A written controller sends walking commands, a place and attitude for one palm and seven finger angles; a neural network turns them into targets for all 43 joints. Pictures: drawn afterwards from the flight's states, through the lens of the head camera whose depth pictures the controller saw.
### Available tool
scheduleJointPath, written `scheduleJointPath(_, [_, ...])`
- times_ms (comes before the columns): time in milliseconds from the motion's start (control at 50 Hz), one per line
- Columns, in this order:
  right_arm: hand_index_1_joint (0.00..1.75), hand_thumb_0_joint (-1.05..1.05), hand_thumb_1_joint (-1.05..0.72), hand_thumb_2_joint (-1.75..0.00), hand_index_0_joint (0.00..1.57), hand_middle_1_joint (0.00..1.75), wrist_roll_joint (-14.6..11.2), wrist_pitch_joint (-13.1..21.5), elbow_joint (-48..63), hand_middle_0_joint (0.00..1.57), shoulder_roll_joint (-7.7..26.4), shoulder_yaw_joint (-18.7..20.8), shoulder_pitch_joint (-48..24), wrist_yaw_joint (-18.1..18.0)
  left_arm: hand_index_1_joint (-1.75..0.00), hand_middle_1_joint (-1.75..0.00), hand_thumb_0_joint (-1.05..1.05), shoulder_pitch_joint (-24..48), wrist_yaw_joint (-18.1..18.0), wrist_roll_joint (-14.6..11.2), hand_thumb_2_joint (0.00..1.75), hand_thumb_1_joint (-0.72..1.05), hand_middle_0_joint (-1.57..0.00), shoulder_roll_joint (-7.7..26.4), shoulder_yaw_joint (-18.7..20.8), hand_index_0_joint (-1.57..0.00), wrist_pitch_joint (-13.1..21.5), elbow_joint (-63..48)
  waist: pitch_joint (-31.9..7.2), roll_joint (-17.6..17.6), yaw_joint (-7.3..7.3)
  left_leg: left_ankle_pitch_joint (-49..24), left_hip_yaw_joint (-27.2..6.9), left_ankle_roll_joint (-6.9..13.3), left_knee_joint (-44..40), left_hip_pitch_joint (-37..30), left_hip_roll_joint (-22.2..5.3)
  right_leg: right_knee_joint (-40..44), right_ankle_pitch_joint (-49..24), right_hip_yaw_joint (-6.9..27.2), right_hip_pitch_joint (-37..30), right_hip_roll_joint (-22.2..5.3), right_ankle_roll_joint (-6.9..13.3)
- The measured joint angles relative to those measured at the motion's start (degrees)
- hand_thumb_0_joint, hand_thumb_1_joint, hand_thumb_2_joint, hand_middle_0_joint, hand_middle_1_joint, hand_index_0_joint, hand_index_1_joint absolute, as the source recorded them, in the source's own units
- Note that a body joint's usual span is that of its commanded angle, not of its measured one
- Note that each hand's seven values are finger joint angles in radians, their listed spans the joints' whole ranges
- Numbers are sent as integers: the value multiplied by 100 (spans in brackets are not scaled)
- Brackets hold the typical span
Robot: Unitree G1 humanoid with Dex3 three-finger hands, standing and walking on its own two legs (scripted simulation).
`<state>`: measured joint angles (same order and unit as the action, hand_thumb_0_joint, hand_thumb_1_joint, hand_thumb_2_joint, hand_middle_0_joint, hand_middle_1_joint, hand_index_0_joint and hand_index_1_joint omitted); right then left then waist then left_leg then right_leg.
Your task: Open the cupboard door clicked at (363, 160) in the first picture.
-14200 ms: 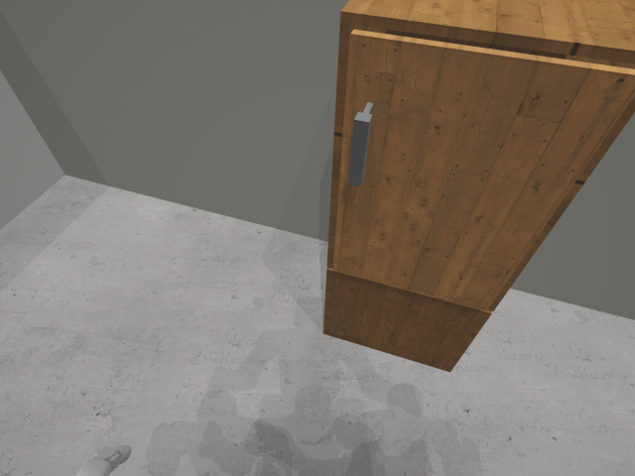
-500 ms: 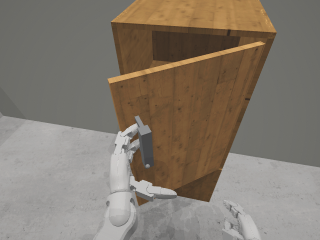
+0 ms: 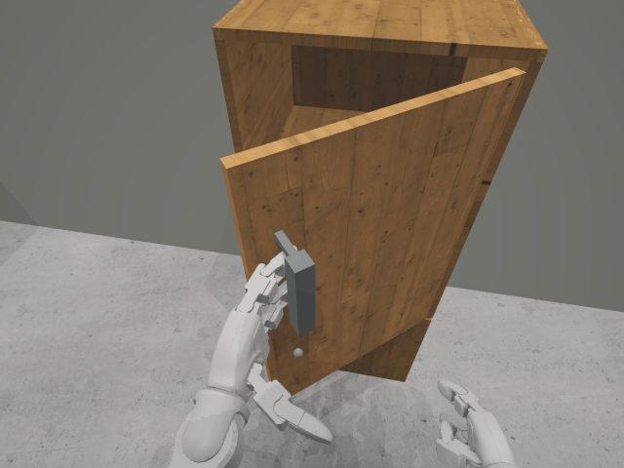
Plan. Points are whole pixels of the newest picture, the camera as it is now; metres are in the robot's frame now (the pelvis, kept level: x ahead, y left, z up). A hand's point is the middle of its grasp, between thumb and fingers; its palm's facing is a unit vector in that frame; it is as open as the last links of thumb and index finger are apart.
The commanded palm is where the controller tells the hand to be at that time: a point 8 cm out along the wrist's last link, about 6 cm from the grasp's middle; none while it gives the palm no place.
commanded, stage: slide the hand sideways off the handle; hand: left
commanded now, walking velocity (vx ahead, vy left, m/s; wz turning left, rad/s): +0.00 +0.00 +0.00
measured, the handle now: (292, 284) +0.31 +0.04 +0.11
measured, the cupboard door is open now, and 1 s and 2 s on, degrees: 40 40 40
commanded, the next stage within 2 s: draw the hand back to the body in 0.78 s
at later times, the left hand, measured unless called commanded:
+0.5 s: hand (251, 386) +0.19 +0.07 +0.10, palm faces -0.17 -0.98 -0.04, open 16.3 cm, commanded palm +0.17 +0.13 +0.11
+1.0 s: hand (199, 406) +0.17 +0.12 +0.10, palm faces -0.17 -0.98 -0.05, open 16.3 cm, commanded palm +0.15 +0.18 +0.12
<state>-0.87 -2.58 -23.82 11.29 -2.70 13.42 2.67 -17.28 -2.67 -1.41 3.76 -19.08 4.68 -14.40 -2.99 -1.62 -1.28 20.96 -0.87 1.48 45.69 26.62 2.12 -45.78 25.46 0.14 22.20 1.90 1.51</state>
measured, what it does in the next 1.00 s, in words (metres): stands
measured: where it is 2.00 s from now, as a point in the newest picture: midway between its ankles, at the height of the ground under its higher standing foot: outside the picture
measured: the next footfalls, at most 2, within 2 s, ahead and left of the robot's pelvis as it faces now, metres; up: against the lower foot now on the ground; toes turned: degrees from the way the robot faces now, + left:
none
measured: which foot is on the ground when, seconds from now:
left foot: down 0.00-1.00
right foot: down 0.00-1.00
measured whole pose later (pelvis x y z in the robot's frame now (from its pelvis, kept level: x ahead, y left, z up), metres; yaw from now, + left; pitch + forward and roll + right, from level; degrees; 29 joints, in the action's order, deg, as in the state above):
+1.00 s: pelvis +0.00 -0.01 -0.02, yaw +1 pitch +5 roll -2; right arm -3.1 4.7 -22.1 13.2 -1.6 16.1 -2.5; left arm -36.1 12.7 -13.1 14.3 -1.0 9.7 -27.1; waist -6.7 -3.3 -0.1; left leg 24.5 -3.0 0.8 53.7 34.5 1.0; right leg -51.1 28.1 -2.2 28.4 3.3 2.1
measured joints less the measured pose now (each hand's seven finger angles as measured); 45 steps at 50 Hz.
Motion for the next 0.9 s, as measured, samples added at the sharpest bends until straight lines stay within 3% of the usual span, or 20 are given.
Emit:
scheduleJointPath(100, [30,1,-90,-90,20,30,1,-35,125,20,-15,-20,28,38,-30,-31,-2,-426,61,35,30,-50,-14,195,105,-15,46,-361,-51,-23,6,97,23,-6,90,35,-33,-62,67,24,33,33,9])
scheduleJointPath(440, [30,1,-90,-90,20,30,-53,255,362,20,136,44,260,-144,-30,-31,-2,-1701,707,-376,30,-50,-15,550,741,-15,280,-1309,-247,-106,75,317,-74,-74,407,364,-59,-341,294,-81,320,73,72])
scheduleJointPath(760, [30,1,-90,-90,20,30,-184,475,224,20,194,157,367,-402,-30,-30,-2,-2246,1445,-1077,30,-50,-15,911,1781,-16,519,-1367,-454,-149,95,397,-186,-144,656,637,-128,-498,347,-195,534,154,119])
scheduleJointPath(900, [30,1,-90,-90,20,30,-210,631,206,20,247,149,294,-493,-30,-30,-2,-2122,1621,-1211,30,-50,-15,947,1785,-15,521,-1191,-386,-190,111,367,-234,-104,766,752,-116,-528,300,-250,595,148,85])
